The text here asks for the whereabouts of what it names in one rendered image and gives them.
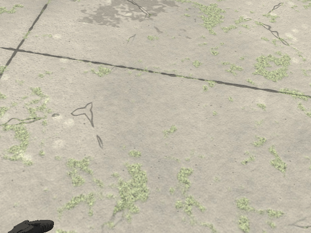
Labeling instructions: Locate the left robot hand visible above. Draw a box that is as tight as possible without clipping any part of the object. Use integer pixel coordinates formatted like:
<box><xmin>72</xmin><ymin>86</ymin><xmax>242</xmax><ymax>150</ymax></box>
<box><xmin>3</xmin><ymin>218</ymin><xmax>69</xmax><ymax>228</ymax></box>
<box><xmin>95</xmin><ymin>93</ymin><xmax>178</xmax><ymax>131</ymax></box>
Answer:
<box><xmin>8</xmin><ymin>219</ymin><xmax>54</xmax><ymax>233</ymax></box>

